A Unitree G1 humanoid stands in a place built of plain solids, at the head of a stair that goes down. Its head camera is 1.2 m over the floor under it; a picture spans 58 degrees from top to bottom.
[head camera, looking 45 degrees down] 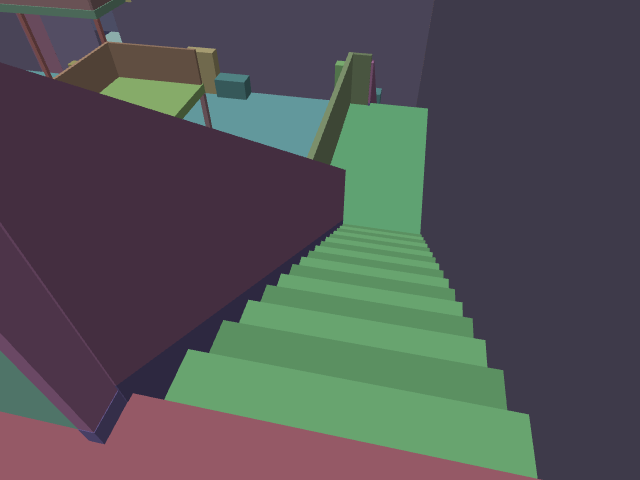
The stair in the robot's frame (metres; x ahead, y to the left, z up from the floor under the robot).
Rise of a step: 0.21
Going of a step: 0.27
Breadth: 1.20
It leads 12 degrees to the right of straight ahead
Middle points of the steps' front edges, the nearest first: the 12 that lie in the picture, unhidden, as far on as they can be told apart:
0.45 -0.05 0.00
0.72 -0.10 -0.20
0.99 -0.16 -0.41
1.26 -0.21 -0.62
1.53 -0.27 -0.83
1.80 -0.32 -1.03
2.06 -0.38 -1.24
2.33 -0.43 -1.45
2.60 -0.49 -1.65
2.87 -0.55 -1.86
3.14 -0.60 -2.07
3.41 -0.66 -2.28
